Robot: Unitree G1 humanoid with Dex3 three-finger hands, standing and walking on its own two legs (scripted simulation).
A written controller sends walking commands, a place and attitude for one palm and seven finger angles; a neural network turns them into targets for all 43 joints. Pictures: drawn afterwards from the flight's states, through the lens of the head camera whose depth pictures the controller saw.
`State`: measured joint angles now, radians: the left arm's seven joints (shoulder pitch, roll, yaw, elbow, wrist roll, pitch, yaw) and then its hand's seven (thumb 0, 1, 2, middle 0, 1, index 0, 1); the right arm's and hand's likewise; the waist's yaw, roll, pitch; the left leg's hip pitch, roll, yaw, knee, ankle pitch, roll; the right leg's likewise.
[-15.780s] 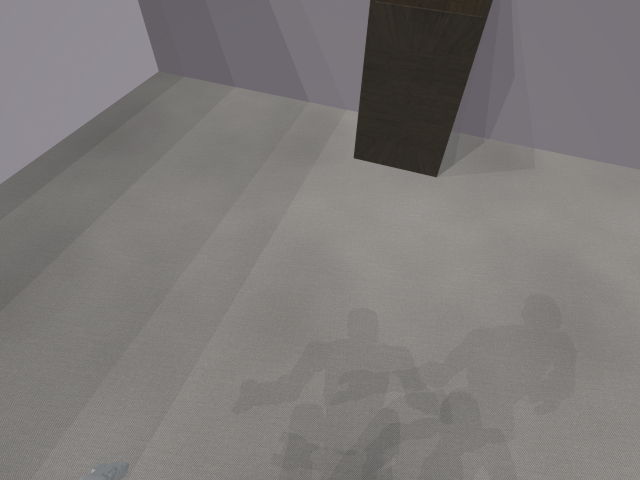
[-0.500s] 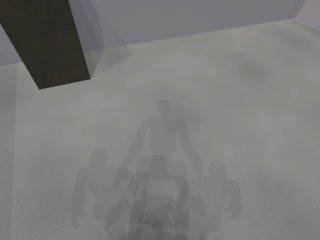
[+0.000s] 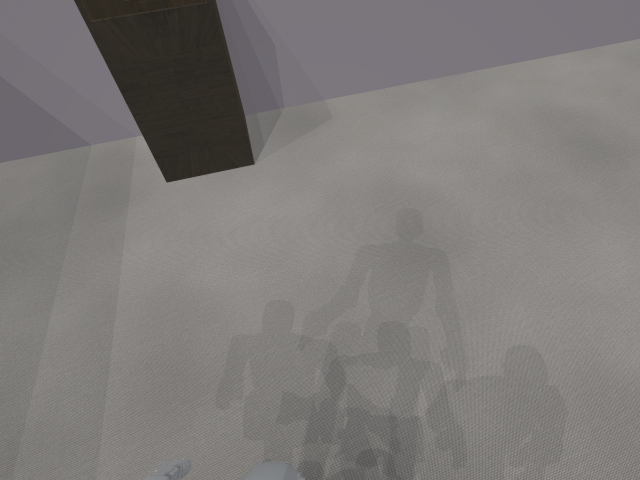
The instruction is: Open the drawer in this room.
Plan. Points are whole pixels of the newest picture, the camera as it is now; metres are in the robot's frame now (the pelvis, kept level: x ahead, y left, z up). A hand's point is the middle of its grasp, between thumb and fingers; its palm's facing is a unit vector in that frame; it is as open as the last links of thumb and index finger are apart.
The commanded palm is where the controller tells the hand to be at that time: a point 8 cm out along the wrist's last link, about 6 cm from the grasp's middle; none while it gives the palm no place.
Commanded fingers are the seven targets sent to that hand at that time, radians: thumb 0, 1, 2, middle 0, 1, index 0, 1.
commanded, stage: turn or walk to find it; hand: left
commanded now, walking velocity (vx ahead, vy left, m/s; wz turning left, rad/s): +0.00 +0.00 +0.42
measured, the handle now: out of the picture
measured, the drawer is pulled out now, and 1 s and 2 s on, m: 0.00 0.00 0.00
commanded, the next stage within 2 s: stand and wait in 0.04 s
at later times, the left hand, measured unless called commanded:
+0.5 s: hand out of the picture -0.04 +0.23 -0.18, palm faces +0.17 -0.96 -0.23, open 7.4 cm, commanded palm none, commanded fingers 0.00 0.90 0.90 -0.20 -0.30 -0.20 -0.30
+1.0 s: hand out of the picture -0.07 +0.22 -0.17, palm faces +0.33 -0.91 -0.24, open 7.4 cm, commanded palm none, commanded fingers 0.00 0.90 0.90 -0.20 -0.30 -0.20 -0.30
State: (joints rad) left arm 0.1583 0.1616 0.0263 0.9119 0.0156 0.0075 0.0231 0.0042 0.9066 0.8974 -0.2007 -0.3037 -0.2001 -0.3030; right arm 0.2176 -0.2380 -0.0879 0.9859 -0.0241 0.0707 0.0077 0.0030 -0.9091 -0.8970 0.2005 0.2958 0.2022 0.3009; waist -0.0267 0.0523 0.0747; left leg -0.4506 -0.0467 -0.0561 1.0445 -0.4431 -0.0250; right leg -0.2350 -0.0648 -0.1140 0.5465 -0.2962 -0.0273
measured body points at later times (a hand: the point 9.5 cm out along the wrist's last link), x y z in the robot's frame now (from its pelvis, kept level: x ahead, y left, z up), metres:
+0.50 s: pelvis -0.02 +0.03 +0.00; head +0.00 +0.05 +0.45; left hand -0.05 +0.28 -0.16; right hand +0.09 -0.18 -0.14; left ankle -0.05 +0.15 -0.74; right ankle -0.03 -0.10 -0.70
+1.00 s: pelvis -0.06 +0.02 +0.00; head -0.02 +0.03 +0.45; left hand -0.09 +0.27 -0.15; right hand +0.07 -0.21 -0.15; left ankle -0.13 +0.14 -0.71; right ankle -0.02 -0.09 -0.74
